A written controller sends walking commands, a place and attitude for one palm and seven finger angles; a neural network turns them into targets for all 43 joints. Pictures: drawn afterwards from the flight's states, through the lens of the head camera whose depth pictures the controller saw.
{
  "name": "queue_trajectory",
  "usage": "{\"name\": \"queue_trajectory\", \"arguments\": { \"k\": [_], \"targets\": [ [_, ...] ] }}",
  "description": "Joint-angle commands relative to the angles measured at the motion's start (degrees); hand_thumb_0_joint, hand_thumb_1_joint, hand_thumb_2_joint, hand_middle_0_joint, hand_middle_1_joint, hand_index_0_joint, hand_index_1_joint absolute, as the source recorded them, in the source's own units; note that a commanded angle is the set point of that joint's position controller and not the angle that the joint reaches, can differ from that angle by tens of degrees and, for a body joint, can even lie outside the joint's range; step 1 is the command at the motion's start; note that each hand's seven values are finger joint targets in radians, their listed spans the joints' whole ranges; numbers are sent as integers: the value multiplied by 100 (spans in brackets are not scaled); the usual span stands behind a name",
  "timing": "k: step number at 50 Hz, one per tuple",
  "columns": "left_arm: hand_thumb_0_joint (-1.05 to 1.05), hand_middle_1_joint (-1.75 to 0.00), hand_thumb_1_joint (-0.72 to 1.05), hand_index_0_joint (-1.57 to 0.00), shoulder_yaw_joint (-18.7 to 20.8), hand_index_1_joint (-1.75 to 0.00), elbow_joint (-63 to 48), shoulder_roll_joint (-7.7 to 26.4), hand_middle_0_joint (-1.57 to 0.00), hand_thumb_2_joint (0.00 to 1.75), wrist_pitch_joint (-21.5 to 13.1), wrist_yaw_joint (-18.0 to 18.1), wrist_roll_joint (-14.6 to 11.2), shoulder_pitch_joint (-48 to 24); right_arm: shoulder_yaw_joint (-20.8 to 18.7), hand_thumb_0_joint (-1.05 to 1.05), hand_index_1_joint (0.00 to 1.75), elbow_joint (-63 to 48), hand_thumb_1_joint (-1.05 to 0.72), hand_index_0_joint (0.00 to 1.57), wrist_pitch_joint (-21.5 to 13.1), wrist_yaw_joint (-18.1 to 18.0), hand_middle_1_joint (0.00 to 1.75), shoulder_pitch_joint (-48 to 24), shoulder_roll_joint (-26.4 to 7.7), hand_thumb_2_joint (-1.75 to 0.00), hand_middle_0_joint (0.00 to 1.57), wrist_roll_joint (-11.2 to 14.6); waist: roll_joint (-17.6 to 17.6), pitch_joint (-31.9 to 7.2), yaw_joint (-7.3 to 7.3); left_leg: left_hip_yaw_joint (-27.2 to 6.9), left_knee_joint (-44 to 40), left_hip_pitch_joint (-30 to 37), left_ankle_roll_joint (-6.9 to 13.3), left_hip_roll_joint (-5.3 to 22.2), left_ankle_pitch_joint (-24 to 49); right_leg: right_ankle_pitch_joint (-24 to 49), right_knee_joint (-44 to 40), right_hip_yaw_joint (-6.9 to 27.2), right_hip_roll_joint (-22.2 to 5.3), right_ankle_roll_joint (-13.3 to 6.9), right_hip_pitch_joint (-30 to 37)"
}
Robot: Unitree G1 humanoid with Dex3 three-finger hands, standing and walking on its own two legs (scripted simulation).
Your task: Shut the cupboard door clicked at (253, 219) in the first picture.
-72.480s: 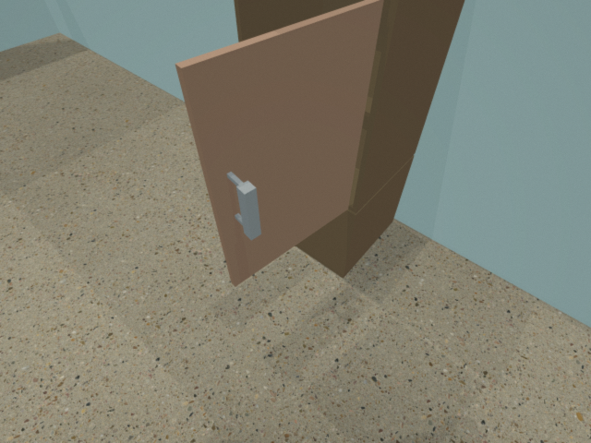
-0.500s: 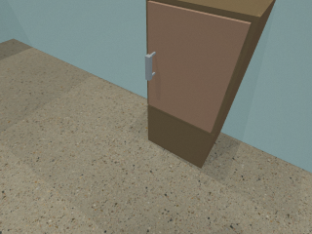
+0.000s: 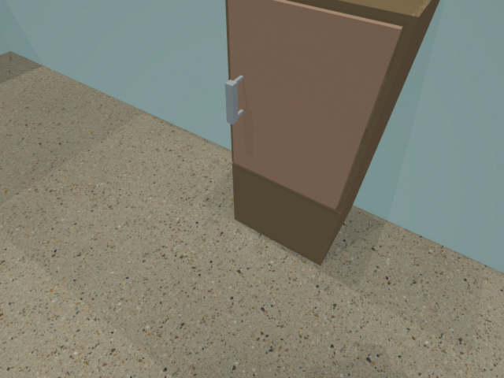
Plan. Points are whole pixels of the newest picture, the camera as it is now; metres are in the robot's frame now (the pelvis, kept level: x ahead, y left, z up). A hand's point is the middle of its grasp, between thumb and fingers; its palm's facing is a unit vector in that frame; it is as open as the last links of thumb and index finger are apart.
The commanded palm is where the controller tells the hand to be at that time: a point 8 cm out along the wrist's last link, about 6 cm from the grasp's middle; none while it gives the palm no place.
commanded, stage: look to check the result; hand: left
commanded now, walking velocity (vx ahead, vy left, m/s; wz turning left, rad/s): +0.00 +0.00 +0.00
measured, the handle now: (236, 99) +0.88 +0.09 -0.04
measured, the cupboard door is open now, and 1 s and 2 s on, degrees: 0 0 0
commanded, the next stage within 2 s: stand and wait in 0.24 s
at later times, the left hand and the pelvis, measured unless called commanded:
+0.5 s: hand out of the picture +0.03 +0.18 -0.17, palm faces +0.01 -0.97 -0.23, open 7.4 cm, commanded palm none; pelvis +0.02 -0.01 +0.00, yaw +0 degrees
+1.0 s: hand out of the picture +0.02 +0.16 -0.18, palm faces +0.02 -0.98 -0.21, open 7.4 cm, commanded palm none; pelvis +0.03 -0.02 +0.00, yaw -1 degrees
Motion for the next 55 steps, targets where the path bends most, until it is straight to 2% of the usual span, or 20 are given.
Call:
{"name": "queue_trajectory", "arguments": {
  "k": [1, 5, 11, 13, 26, 29, 31, 35, 41, 45, 46, 48, 53, 55],
  "targets": [
    [0, -30, 90, -20, 124, -30, -191, 816, -20, 90, -109, 50, 4, 184, -142, 0, 30, -275, -90, 20, -81, -50, 30, 43, -875, -90, 20, -8, -64, 11, 64, -804, -316, 429, 23, 752, 607, 633, -510, 589, -735, -165, -543],
    [0, -30, 90, -20, 99, -30, -164, 772, -20, 90, -103, 55, -4, 159, -130, 0, 30, -244, -90, 20, -72, -47, 30, 4, -844, -90, 20, -20, -99, 35, 54, -815, -348, 470, 11, 739, 573, 636, -514, 588, -742, -150, -542],
    [0, -30, 90, -20, 105, -30, -169, 765, -20, 90, -128, 74, -1, 238, -116, 0, 30, -235, -90, 20, -84, -59, 30, -16, -820, -90, 20, -6, -105, -153, 58, -753, -234, 611, 16, 755, 982, 1132, -497, 572, -759, -146, -388],
    [0, -30, 90, -20, 94, -30, -156, 715, -20, 90, -112, 75, -6, 220, -105, 0, 30, -214, -90, 20, -75, -62, 30, -15, -776, -90, 20, -21, -6, -13, 53, -746, -279, 551, -2, 744, 877, 1014, -506, 566, -765, -134, -433],
    [0, -30, 90, -20, 98, -30, -109, 574, -20, 90, -118, 105, -3, 432, -88, 0, 30, -181, -90, 20, -82, -97, 30, 99, -652, -90, 20, -7, -95, -74, 71, -680, -182, 664, 10, 740, 1205, 1467, -469, 542, -760, -132, -301],
    [0, -30, 90, -20, 84, -30, -93, 531, -20, 90, -108, 110, -12, 460, -74, 0, 30, -144, -90, 20, -74, -100, 30, 151, -593, -90, 20, -20, -48, 4, 65, -651, -188, 623, -7, 728, 1164, 1471, -460, 538, -765, -127, -296],
    [0, -30, 90, -20, 89, -30, -82, 514, -20, 90, -114, 116, -7, 524, -74, 0, 30, -148, -90, 20, -64, -103, 30, 170, -571, -90, 20, -4, -160, 72, 78, -626, -178, 607, -3, 733, 1076, 1505, -492, 531, -757, -123, -336],
    [0, -30, 90, -20, 73, -30, -69, 460, -20, 90, -107, 121, -22, 526, -60, 0, 30, -112, -90, 20, -66, -110, 30, 245, -528, -90, 20, -18, -43, 39, 62, -626, -189, 602, -16, 719, 1119, 1492, -452, 555, -747, -136, -273],
    [0, -30, 90, -20, 73, -30, -55, 386, -20, 90, -103, 132, -21, 674, -48, 0, 30, -99, -90, 20, -64, -124, 30, 357, -456, -90, 20, -3, -138, 32, 81, -595, -134, 625, 0, 721, 1151, 1552, -436, 536, -729, -133, -282],
    [0, -30, 90, -20, 59, -30, -32, 310, -20, 90, -93, 136, -31, 732, -32, 0, 30, -57, -90, 20, -57, -127, 30, 418, -374, -90, 20, -17, -74, 145, 82, -569, -152, 561, -16, 706, 1047, 1507, -439, 532, -742, -131, -300],
    [0, -30, 90, -20, 69, -30, -37, 316, -20, 90, -103, 141, -21, 793, -41, 0, 30, -75, -90, 20, -59, -132, 30, 437, -362, -90, 20, -5, -185, 86, 86, -568, -107, 599, -1, 705, 1120, 1662, -425, 535, -728, -128, -287],
    [0, -30, 90, -20, 51, -30, -20, 254, -20, 90, -96, 145, -31, 798, -37, 0, 30, -45, -90, 20, -44, -135, 30, 472, -316, -90, 20, -19, -95, 143, 70, -551, -122, 574, -20, 699, 1013, 1589, -429, 561, -734, -132, -323],
    [0, -30, 90, -20, 62, -30, -28, 226, -20, 90, -101, 157, -32, 864, -34, 0, 30, -37, -90, 20, -51, -145, 30, 562, -261, -90, 20, -16, -122, 68, 68, -527, -79, 573, -22, 697, 1090, 1761, -386, 545, -732, -130, -241],
    [0, -30, 90, -20, 51, -30, -10, 200, -20, 90, -99, 159, -32, 883, -33, 0, 30, -34, -90, 20, -47, -147, 30, 558, -251, -90, 20, -14, -131, 163, 74, -521, -88, 546, -22, 694, 1051, 1737, -398, 552, -725, -125, -292]
  ]
}}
